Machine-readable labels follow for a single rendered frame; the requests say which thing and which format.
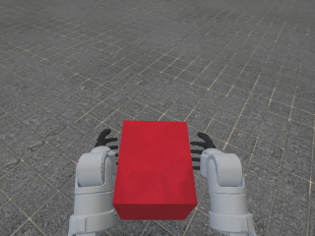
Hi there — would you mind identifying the robot left forearm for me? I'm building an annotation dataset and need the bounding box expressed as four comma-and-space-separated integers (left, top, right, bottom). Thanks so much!
68, 146, 117, 236

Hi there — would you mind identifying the carton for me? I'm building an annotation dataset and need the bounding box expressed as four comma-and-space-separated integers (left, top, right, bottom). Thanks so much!
112, 120, 198, 220

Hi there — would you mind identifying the robot right forearm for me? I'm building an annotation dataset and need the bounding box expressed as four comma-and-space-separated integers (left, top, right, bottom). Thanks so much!
200, 147, 257, 236

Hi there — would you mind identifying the robot right hand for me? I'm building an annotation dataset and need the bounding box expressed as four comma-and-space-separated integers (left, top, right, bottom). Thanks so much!
190, 132, 216, 170

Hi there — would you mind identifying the robot left hand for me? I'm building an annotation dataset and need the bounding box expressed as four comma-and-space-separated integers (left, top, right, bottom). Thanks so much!
94, 129, 119, 165

